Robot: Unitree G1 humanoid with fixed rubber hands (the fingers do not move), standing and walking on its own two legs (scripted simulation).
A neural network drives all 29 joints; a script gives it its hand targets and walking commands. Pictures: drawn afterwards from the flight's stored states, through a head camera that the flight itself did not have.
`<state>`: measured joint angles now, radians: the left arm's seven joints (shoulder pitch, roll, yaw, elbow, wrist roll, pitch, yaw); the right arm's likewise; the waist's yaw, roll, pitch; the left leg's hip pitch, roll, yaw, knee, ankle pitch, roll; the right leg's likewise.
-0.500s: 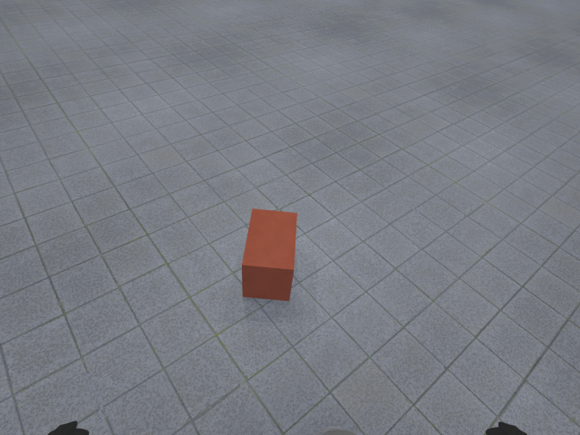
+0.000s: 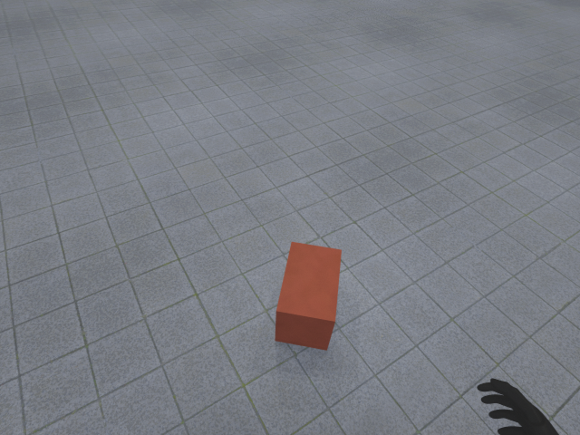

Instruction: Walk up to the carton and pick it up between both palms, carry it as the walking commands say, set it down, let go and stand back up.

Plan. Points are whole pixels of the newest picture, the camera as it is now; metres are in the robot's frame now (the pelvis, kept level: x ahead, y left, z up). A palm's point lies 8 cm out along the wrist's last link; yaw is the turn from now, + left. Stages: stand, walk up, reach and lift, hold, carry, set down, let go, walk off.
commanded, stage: walk up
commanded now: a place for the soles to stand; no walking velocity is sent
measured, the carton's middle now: (308, 294) +0.75 -0.08 -0.64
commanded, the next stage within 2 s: reach and lift in 1.80 s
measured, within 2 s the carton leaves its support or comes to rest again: neither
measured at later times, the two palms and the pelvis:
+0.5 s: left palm (90, 321) +0.31 +0.31 -0.03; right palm (502, 343) +0.30 -0.33 -0.04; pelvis +0.18 -0.02 +0.01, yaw +0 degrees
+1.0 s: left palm (138, 251) +0.44 +0.28 -0.04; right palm (483, 278) +0.42 -0.34 -0.04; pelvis +0.28 -0.03 +0.01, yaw +0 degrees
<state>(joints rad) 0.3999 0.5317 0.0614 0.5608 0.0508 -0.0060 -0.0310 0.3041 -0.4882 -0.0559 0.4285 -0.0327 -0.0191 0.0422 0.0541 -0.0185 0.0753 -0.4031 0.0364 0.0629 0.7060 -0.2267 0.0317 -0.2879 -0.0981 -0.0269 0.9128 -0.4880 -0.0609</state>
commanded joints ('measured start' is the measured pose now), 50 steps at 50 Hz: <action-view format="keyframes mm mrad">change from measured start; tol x32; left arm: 1 -116 155 36 -148 -1 -4 4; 50 -210 131 24 -49 -43 27 24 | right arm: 1 216 -285 -102 -12 0 -14 -51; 50 -66 -141 -22 -12 29 14 -54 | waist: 1 -160 111 -28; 50 -42 -7 -124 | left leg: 1 395 411 -752 -470 -574 242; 7 217 248 -253 -391 -13 194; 14 24 218 -127 -229 -186 113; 18 -377 -3 -120 607 -382 -4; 28 310 -63 22 -114 44 6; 31 187 407 -614 -362 -53 232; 39 117 192 -193 -113 454 117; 43 173 -11 -69 29 -252 0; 50 161 83 -136 -88 344 18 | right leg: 1 -518 61 112 441 -30 17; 15 241 102 -70 -320 193 -34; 18 266 -398 762 -666 -371 -296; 27 -147 -123 57 -376 335 -125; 32 -183 56 71 230 -209 48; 41 184 -131 259 -509 289 -41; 50 145 -55 51 -314 526 -5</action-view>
